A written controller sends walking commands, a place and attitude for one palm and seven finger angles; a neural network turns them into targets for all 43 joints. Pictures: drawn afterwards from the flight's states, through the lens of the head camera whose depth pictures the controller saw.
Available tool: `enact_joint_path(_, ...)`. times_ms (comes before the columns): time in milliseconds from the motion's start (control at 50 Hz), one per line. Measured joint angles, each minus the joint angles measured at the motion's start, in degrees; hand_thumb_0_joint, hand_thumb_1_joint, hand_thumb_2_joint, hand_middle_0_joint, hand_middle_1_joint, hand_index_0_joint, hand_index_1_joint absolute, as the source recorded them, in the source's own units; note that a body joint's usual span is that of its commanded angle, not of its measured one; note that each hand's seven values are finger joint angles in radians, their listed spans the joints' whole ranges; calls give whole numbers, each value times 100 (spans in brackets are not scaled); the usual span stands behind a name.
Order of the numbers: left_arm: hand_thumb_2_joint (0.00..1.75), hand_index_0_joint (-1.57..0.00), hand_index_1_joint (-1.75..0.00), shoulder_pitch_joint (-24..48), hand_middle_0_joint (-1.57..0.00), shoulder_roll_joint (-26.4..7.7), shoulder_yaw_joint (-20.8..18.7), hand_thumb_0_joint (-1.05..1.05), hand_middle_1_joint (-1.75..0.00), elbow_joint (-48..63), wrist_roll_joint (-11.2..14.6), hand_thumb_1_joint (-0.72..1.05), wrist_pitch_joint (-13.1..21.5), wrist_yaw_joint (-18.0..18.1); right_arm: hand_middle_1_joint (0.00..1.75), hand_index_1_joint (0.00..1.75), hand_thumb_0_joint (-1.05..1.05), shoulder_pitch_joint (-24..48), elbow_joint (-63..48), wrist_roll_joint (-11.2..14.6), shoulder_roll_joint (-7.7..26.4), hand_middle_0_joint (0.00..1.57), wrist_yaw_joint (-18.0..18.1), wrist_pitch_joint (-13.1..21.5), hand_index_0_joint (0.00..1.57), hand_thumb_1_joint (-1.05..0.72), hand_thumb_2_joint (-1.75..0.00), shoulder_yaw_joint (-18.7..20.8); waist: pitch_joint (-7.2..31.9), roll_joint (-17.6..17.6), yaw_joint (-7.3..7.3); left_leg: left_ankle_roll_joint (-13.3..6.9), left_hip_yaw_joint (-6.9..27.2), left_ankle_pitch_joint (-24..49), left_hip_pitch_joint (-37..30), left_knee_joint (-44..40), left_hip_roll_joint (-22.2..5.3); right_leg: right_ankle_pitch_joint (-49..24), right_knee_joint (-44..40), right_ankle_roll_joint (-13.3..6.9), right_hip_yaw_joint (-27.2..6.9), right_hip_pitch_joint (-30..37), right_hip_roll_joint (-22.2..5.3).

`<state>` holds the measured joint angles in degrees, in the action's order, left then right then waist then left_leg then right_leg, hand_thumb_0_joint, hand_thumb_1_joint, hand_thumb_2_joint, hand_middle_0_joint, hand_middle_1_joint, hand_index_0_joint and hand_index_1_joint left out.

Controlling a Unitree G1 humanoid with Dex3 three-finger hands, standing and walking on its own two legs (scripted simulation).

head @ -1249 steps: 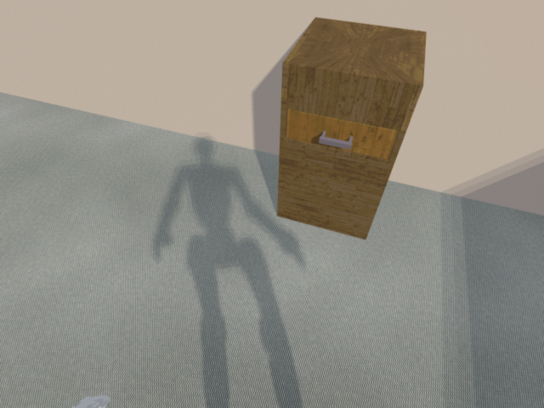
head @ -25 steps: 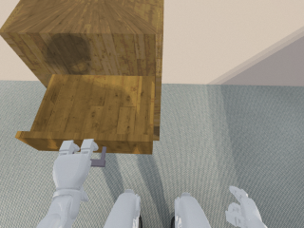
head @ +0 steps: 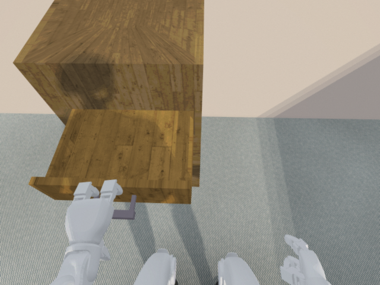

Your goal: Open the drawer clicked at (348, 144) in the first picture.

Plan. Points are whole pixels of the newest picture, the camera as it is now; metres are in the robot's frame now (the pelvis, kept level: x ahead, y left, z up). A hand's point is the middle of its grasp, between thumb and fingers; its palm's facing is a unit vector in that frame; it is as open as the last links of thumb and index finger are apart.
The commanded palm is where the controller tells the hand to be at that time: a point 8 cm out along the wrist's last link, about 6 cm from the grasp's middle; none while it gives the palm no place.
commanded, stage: lift the hand off the handle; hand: left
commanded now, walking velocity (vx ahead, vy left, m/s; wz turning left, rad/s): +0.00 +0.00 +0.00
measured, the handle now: (113, 206) +0.30 +0.22 -0.12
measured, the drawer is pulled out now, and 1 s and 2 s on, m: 0.23 0.23 0.23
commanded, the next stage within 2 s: draw the hand back to the body in 1.16 s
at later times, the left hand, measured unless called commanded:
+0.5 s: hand (97, 216) +0.25 +0.21 -0.02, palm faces -0.02 -0.09 -1.00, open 13.8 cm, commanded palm +0.23 +0.21 +0.03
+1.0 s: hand (86, 213) +0.25 +0.22 +0.02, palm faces -0.01 -0.10 -1.00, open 13.8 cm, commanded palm +0.23 +0.22 +0.07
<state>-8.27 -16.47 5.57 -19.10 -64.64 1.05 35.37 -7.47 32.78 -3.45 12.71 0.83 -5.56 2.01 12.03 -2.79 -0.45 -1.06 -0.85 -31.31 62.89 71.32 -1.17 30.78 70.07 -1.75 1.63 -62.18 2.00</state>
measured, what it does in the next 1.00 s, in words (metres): stands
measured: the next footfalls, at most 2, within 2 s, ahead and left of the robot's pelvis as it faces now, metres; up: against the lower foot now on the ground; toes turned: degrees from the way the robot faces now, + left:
none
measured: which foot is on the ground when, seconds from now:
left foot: down 0.00-1.00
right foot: down 0.00-1.00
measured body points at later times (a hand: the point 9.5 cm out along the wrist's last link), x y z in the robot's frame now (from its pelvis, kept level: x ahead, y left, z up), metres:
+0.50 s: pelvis +0.01 +0.00 +0.02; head +0.08 -0.02 +0.47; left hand +0.25 +0.21 +0.03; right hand +0.19 -0.24 -0.09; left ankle +0.02 +0.11 -0.63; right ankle +0.02 -0.11 -0.63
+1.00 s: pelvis +0.02 +0.00 +0.05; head +0.07 -0.03 +0.49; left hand +0.25 +0.22 +0.07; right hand +0.19 -0.24 -0.06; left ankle +0.02 +0.11 -0.63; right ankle +0.02 -0.11 -0.63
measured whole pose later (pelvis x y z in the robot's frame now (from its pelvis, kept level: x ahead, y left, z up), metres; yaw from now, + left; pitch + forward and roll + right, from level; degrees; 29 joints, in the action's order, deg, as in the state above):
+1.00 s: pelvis +0.02 +0.00 +0.05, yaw +0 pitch +15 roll +0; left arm -15.5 -17.6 5.5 -10.2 -61.5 0.0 30.2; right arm -10.5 30.1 -2.1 13.5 -0.5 -6.7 1.9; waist 10.2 -3.3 -1.0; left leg -0.8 -1.7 -27.5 45.1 57.3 -0.9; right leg 27.2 57.0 -1.9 0.4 -45.1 2.1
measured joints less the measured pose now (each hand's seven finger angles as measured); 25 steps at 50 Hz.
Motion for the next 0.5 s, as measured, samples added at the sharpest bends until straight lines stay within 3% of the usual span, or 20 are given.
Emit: enact_joint_path(500,30,-32,-120,-350,-32,31,153,0,-120,437,79,-49,-140,-181,30,30,1,-190,-194,47,54,20,-110,-79,20,-91,-89,-18,-59,-40,-21,-8,-52,179,-895,-698,28,-172,-664,18,-70,869,-13)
